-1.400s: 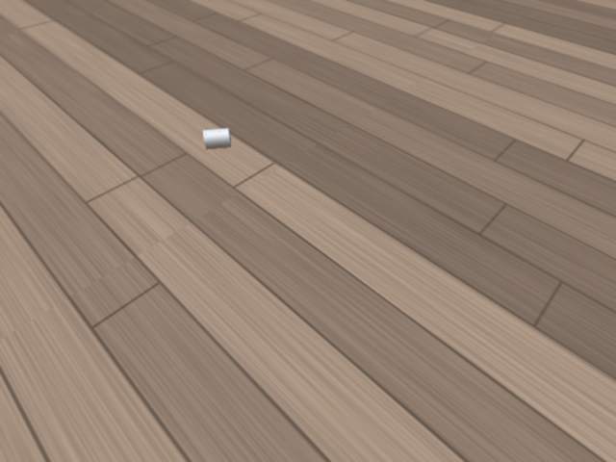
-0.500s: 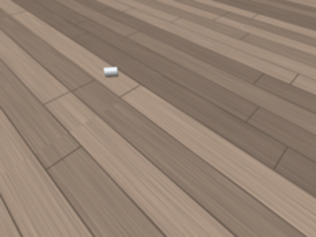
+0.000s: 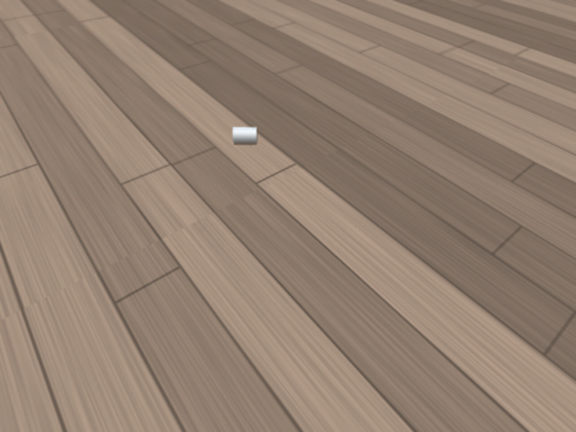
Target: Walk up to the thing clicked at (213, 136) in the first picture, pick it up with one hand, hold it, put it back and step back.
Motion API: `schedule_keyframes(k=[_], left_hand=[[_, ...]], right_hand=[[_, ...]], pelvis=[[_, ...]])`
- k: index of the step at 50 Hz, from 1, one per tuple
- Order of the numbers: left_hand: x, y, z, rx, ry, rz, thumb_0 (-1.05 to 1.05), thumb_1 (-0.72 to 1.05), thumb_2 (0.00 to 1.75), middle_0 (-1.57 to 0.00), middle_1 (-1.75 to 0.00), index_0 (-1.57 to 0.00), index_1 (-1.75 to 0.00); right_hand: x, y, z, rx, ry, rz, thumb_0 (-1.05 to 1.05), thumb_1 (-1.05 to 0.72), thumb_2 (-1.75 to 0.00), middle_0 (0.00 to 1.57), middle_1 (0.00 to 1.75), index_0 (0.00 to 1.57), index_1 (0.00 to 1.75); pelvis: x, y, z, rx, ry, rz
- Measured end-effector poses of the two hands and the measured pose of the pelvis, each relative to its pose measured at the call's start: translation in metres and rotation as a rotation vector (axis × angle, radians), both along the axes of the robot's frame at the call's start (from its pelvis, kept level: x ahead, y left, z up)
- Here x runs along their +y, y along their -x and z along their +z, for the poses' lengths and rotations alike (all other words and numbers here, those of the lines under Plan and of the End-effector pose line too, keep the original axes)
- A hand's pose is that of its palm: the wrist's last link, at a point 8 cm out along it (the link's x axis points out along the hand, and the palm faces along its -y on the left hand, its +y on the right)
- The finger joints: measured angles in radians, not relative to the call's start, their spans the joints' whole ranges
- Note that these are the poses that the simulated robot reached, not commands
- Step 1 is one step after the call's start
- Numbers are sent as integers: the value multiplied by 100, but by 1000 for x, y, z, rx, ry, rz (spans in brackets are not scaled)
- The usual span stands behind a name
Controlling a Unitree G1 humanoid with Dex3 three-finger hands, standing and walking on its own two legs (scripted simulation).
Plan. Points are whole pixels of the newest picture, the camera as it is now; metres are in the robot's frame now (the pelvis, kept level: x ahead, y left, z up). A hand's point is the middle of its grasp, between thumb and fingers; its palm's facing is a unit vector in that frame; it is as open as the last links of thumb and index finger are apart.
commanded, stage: walk up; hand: left
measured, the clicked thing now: (245, 134) +1.81 +0.31 -0.73
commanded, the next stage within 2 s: none
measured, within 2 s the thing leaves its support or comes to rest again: neither
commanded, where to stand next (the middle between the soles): +1.39 +0.04 m, yaw +3 degrees
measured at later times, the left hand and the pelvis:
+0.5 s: hand (139, 301) +0.38 +0.30 -0.13, palm faces -0.07 -0.92 -0.37, open 7.4 cm; pelvis +0.25 +0.03 -0.02, yaw +1 degrees
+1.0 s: hand (160, 251) +0.53 +0.32 -0.18, palm faces +0.06 -0.94 -0.34, open 7.4 cm; pelvis +0.54 +0.03 -0.02, yaw +3 degrees
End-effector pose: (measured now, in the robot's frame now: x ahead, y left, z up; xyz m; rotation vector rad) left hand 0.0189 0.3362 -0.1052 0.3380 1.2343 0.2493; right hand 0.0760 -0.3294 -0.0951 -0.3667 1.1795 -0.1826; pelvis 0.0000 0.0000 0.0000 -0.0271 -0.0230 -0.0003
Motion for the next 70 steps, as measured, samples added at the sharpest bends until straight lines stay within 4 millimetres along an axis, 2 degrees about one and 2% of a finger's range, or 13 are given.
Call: schedule_keyframes(k=[3, 7, 17, 24, 27, 30, 36, 43, 50, 53, 59, 65, 70], left_hand=[[29, -11, -12, 35, -8, 25, 0, 90, 90, -21, -30, -21, -30], [50, -52, -27, 56, -10, 3, 1, 90, 90, -20, -30, -21, -30], [33, -221, 3, -125, 58, -126, 0, 90, 90, -20, -30, -21, -30], [13, -337, 13, -168, 25, -157, 0, 90, 90, -20, -30, -21, -30], [0, -389, 10, -205, 0, -145, 0, 90, 90, -20, -30, -21, -30], [-16, -420, 12, -250, -1, -125, 0, 90, 90, -20, -30, -21, -30], [-30, -427, 21, -191, 20, -39, 0, 90, 90, -21, -30, -21, -30], [-13, -440, 4, -56, 31, 16, 0, 90, 90, -21, -30, -21, -30], [23, -504, -34, -7, 45, 53, 0, 90, 90, -21, -30, -21, -30], [24, -545, -34, 9, 58, 26, 1, 90, 90, -20, -30, -21, -30], [25, -640, -13, -69, 73, -43, 0, 90, 90, -20, -30, -21, -30], [18, -723, 2, -105, 52, -97, 0, 90, 90, -20, -30, -20, -30], [-2, -795, 9, -131, 19, -132, 0, 90, 90, -20, -30, -20, -30]], right_hand=[[11, -37, 5, -54, 29, 25, 1, -90, -90, 21, 30, 20, 30], [27, -65, 3, -118, 61, -4, 1, -90, -90, 21, 30, 20, 30], [54, -84, -1, 7, -5, -77, 1, -90, -90, 21, 30, 20, 30], [41, -144, -29, 82, -48, -94, 1, -90, -90, 21, 30, 21, 30], [26, -186, -48, 106, -51, -85, 1, -90, -90, 21, 30, 21, 30], [20, -241, -52, 103, -56, -51, 1, -90, -90, 21, 30, 20, 30], [13, -372, -22, -42, -52, 50, 1, -90, -90, 21, 30, 20, 30], [19, -497, 5, -140, -21, 127, 1, -90, -90, 20, 29, 20, 30], [49, -598, 5, -157, 34, 172, 1, -90, -90, 21, 30, 20, 30], [60, -619, 9, -190, 29, 143, 1, -90, -90, 21, 30, 20, 30], [66, -626, 17, -126, 11, 62, 1, -90, -90, 21, 30, 20, 30], [49, -635, 6, -41, -4, 7, 1, -90, -90, 21, 30, 21, 30], [23, -663, -19, 8, -22, -28, 1, -90, -90, 21, 30, 21, 30]], pelvis=[[17, -26, -9, -4, 1, 22], [38, -57, -21, -19, -44, 5], [47, -148, -1, -33, -59, 11], [30, -237, -12, -10, -63, 20], [16, -280, -24, -2, -37, 24], [3, -312, -23, -11, -28, 38], [-1, -375, -1, -25, -44, 35], [4, -450, -1, -15, -1, 50], [30, -536, -23, -4, -24, 60], [39, -564, -18, -9, -8, 53], [42, -618, 0, -20, -20, 49], [32, -672, 1, -25, -48, 31], [14, -722, -10, -16, -73, 26]])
